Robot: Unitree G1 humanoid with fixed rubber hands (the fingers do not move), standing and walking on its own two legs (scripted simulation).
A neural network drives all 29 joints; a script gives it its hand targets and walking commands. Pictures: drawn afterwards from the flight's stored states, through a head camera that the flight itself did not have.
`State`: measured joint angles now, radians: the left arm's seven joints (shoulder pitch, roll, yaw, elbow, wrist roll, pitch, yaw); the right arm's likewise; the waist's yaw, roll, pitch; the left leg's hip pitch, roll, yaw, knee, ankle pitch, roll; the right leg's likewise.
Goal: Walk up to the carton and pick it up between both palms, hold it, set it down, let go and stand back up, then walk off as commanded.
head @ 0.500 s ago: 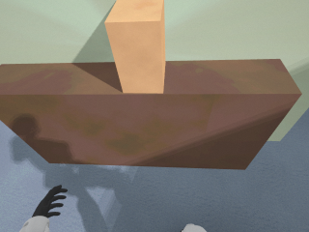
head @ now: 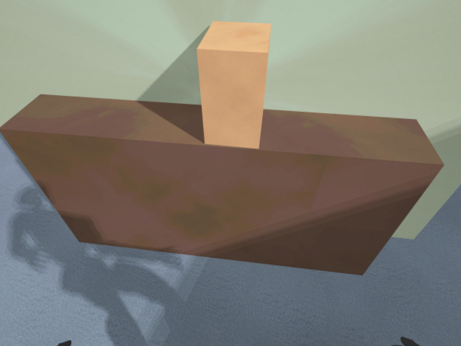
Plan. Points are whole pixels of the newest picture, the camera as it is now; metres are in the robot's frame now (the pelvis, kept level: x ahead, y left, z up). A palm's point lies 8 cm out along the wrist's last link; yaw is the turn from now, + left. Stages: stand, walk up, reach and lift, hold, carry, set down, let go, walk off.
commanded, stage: walk off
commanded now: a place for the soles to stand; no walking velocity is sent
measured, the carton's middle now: (236, 86) +0.80 +0.00 +0.08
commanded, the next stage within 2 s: stand in 0.92 s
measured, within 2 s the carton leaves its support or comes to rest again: neither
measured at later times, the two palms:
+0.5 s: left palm out of the picture +0.16 +0.31 -0.08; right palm out of the picture +0.13 -0.31 -0.09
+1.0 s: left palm out of the picture +0.15 +0.31 -0.09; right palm out of the picture +0.15 -0.31 -0.09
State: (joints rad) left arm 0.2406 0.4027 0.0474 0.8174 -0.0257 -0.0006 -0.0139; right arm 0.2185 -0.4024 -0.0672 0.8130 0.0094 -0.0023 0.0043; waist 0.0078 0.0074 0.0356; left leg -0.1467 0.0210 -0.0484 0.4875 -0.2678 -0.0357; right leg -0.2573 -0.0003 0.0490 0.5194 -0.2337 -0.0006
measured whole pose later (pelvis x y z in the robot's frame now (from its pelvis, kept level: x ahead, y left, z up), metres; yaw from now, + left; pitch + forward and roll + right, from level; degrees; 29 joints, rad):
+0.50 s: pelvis +0.04 +0.00 +0.00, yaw +0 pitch -3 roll +0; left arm 0.16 0.38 0.03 0.86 -0.02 -0.01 0.01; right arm 0.18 -0.38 -0.07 0.87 0.01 0.00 0.00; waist -0.02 0.01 0.05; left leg -0.11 0.03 -0.04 0.46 -0.30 -0.05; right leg -0.22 0.00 0.05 0.48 -0.21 0.02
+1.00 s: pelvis +0.04 +0.00 +0.01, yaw -1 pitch -3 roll +0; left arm 0.14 0.37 0.03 0.93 -0.01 -0.01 0.01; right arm 0.13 -0.37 -0.06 0.92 0.01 -0.01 0.00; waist 0.00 0.01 0.07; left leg -0.07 0.04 -0.02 0.40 -0.29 -0.04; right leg -0.19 0.00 0.06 0.45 -0.21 0.02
